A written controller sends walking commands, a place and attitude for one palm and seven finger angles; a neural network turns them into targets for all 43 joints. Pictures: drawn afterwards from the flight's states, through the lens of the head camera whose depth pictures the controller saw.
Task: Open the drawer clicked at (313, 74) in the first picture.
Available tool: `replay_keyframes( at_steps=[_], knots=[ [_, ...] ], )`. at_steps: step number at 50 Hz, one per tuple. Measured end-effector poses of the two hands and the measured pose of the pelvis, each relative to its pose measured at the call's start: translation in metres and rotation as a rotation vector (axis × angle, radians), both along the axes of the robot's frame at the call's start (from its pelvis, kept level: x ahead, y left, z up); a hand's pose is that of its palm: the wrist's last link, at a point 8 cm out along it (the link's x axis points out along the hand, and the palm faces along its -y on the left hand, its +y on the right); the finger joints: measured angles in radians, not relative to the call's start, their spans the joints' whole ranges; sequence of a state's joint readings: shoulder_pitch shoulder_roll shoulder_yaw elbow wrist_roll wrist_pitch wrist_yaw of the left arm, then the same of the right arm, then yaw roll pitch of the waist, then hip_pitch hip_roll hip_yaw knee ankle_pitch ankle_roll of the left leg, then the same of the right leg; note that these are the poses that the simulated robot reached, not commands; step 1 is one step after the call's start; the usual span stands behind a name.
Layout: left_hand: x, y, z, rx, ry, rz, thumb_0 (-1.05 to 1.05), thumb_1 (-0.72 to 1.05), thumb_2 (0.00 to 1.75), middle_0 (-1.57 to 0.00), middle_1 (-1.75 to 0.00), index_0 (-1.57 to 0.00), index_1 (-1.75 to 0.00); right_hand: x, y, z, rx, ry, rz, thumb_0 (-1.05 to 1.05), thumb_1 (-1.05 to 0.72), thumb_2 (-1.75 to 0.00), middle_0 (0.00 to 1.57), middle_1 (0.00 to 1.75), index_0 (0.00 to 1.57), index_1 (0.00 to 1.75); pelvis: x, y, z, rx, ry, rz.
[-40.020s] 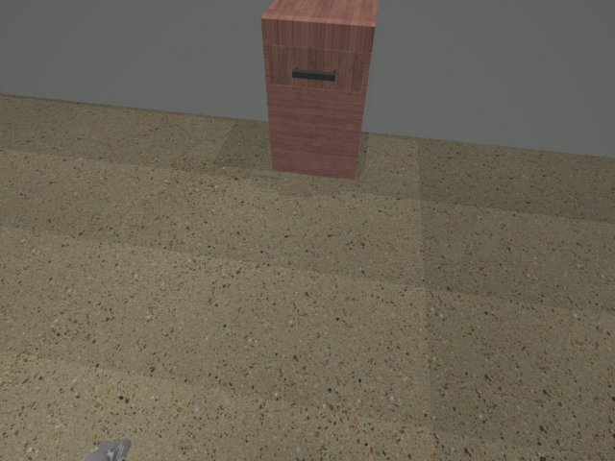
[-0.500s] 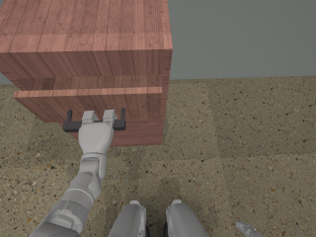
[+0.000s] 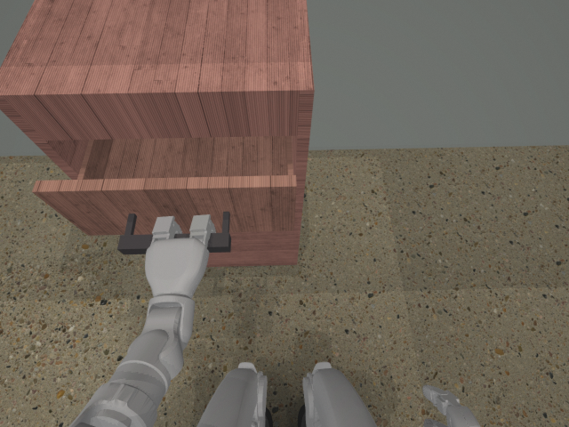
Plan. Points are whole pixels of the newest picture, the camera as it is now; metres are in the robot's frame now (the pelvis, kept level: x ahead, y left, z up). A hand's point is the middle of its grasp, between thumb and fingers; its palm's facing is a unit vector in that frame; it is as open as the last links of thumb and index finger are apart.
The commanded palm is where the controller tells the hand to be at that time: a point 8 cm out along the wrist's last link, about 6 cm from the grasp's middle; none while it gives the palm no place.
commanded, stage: pull the drawer open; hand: left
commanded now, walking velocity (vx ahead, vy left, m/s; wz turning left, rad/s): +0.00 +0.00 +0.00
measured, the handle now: (177, 231) +0.41 +0.19 -0.07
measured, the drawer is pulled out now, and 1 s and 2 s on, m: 0.09 0.14 0.20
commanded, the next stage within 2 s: none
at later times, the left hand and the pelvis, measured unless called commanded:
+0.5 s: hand (188, 288) +0.32 +0.16 -0.09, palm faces -0.07 -0.08 -0.99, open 6.3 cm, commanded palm +0.28 +0.17 -0.04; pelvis +0.00 +0.00 +0.00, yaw +0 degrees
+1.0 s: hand (187, 303) +0.30 +0.16 -0.09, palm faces -0.08 -0.09 -0.99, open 6.3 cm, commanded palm +0.25 +0.16 -0.04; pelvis +0.01 -0.01 +0.00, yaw +1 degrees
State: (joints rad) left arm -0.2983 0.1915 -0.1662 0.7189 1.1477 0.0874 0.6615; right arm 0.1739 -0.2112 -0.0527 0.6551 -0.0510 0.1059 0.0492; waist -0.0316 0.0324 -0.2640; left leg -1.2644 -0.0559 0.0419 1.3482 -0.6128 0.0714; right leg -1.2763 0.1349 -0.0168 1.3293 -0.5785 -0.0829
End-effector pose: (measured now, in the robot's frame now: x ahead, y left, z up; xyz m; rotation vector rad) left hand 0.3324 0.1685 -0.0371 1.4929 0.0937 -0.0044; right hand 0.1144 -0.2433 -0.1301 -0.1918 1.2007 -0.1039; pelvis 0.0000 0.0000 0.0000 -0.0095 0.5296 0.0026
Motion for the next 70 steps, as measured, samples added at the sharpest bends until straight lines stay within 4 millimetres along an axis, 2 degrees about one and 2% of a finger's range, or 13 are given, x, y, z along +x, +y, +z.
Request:
replay_keyframes(
  at_steps=[38, 70],
  knots=[
    [-0.037, -0.002, 0.001, -0.008, 0.013, 0.014, 0.01, 0.69, 0.75, -0.24, -1.30, -0.31, -1.25, 0.039, 0.005, 0.003, 0.023, -0.091, 0.057, 0.00, -0.90, -0.90, 0.20, 0.30, 0.20, 0.30, 0.006, -0.006, 0.000, 0.011, -0.011, 0.002],
    [-0.075, -0.004, 0.003, -0.019, 0.035, 0.031, 0.01, 0.69, 0.74, -0.23, -1.29, -0.32, -1.25, 0.060, 0.009, 0.004, 0.046, -0.166, 0.104, 0.01, -0.90, -0.90, 0.20, 0.30, 0.20, 0.30, 0.007, -0.011, -0.003, 0.020, -0.023, 0.004]
  ],
)
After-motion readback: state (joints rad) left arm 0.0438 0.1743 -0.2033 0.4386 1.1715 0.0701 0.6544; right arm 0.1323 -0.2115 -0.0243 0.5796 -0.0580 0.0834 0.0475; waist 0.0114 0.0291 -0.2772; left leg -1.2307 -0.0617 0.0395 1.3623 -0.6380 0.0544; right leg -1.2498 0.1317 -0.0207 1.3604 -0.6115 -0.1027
